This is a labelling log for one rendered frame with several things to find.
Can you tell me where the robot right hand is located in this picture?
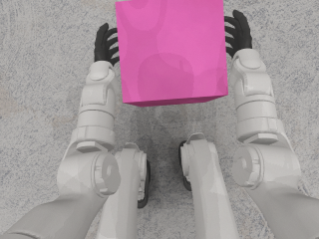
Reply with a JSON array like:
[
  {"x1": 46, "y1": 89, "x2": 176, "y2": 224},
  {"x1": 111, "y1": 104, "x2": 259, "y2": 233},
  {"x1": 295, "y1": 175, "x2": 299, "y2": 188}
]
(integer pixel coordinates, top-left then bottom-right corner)
[{"x1": 223, "y1": 9, "x2": 252, "y2": 60}]

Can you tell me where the robot right forearm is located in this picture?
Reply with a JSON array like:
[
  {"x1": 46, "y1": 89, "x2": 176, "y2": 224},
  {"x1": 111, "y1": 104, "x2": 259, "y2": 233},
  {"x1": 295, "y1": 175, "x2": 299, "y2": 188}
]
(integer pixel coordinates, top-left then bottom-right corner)
[{"x1": 228, "y1": 48, "x2": 301, "y2": 177}]

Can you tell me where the robot left hand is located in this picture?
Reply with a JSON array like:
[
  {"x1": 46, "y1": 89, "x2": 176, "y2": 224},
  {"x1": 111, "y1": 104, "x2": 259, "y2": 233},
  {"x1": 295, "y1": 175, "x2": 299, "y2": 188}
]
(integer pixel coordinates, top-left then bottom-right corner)
[{"x1": 94, "y1": 23, "x2": 120, "y2": 66}]

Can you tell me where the right robot upper arm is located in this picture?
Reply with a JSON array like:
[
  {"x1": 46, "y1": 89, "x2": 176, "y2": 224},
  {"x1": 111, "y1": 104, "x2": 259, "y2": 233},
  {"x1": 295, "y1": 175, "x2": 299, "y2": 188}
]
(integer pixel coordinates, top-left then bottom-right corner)
[{"x1": 231, "y1": 143, "x2": 319, "y2": 239}]

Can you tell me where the left robot foot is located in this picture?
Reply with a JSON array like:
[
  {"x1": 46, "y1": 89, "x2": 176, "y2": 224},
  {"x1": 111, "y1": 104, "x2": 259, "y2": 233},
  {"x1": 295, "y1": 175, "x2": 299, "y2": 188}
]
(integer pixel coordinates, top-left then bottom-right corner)
[{"x1": 137, "y1": 160, "x2": 151, "y2": 209}]

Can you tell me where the carton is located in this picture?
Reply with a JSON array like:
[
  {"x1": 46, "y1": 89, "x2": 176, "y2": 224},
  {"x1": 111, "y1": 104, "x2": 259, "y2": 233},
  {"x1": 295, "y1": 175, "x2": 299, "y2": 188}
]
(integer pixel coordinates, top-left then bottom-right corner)
[{"x1": 115, "y1": 0, "x2": 228, "y2": 108}]

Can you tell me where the robot left forearm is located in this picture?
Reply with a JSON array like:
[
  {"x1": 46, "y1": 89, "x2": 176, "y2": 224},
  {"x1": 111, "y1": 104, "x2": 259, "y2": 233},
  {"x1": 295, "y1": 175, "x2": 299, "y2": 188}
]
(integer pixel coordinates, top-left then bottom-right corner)
[{"x1": 57, "y1": 61, "x2": 120, "y2": 187}]

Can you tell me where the robot left shin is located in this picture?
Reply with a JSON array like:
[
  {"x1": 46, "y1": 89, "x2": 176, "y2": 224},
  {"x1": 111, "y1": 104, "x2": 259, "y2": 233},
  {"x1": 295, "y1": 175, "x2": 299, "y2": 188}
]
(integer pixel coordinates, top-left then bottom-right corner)
[{"x1": 115, "y1": 142, "x2": 145, "y2": 200}]

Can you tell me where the left robot upper arm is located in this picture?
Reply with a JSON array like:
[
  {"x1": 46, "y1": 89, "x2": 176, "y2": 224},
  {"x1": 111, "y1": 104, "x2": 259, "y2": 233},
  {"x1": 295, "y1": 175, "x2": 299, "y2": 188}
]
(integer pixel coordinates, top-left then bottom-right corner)
[{"x1": 0, "y1": 150, "x2": 122, "y2": 239}]

